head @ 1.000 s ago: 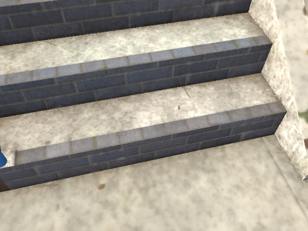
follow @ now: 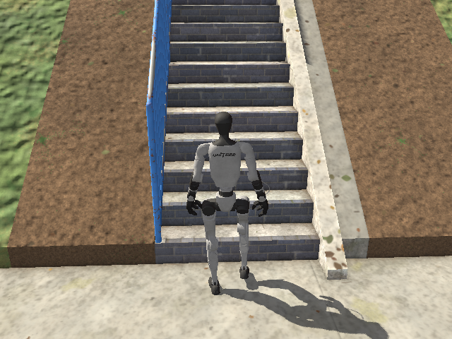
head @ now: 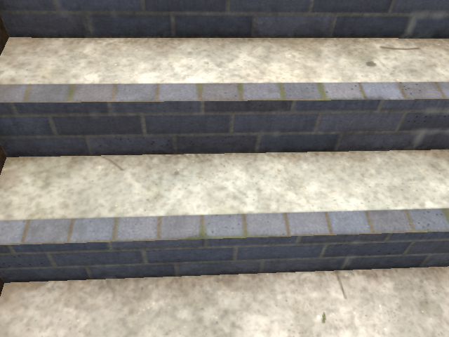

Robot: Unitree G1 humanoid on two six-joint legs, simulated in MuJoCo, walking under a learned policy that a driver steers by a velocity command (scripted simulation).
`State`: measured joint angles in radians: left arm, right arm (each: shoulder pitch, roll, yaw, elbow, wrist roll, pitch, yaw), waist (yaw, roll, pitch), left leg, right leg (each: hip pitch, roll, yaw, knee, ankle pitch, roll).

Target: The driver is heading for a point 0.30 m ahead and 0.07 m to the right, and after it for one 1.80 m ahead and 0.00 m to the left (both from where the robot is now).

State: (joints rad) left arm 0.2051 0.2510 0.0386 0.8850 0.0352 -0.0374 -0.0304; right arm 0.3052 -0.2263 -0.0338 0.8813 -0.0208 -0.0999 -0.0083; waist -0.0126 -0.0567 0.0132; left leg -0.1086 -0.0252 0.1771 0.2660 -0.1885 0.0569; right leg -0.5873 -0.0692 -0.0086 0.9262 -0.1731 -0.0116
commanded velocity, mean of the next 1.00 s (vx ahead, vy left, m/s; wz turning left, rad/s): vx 0.18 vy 0.00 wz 0.03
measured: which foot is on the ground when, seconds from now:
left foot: down 0.00-0.18, up 0.20-0.58, down 0.60-1.00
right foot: up 0.00-0.16, down 0.18-0.64, up 0.66-1.00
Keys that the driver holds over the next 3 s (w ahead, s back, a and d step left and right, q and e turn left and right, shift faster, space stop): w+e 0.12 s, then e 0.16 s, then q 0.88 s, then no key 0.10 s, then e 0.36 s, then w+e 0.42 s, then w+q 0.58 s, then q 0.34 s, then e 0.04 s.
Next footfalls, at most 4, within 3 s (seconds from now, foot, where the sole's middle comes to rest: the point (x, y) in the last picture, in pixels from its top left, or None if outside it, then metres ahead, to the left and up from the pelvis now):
0.18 right None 0.14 -0.10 -0.78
0.60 left None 0.13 0.06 -0.78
1.06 right None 0.08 -0.17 -0.78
1.46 left None -0.02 0.04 -0.78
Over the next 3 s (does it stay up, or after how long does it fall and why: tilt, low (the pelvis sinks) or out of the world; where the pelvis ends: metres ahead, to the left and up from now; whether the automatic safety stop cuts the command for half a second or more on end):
stays up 0.20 -0.15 0.00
